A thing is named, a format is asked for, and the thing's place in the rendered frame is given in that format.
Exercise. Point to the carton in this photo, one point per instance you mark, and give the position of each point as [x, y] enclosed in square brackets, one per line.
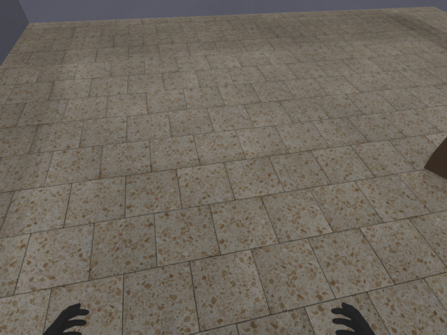
[438, 160]

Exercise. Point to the robot left hand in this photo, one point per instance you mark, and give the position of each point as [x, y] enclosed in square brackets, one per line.
[63, 322]

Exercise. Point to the robot right hand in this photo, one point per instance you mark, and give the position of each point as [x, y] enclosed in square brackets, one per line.
[357, 322]

